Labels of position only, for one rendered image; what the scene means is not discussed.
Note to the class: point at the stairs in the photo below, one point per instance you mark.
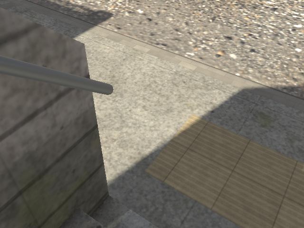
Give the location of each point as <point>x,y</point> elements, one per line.
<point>110,214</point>

